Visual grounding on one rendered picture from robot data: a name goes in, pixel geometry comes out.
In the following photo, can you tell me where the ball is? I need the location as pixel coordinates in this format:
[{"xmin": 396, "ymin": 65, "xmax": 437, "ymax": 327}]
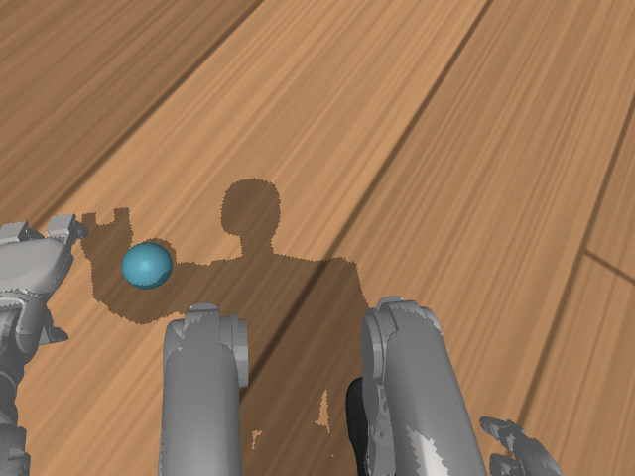
[{"xmin": 121, "ymin": 242, "xmax": 173, "ymax": 290}]

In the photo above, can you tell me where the left robot hand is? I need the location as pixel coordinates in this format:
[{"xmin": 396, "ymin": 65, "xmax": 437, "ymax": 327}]
[{"xmin": 0, "ymin": 213, "xmax": 89, "ymax": 346}]

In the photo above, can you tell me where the right robot foot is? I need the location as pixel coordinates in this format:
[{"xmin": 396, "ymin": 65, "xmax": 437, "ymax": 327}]
[{"xmin": 345, "ymin": 377, "xmax": 396, "ymax": 476}]

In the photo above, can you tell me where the right robot hand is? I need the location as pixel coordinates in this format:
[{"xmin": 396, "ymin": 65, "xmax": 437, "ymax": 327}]
[{"xmin": 479, "ymin": 416, "xmax": 565, "ymax": 476}]

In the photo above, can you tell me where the left robot arm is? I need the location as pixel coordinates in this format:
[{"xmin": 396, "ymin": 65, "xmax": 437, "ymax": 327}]
[{"xmin": 0, "ymin": 293, "xmax": 47, "ymax": 476}]

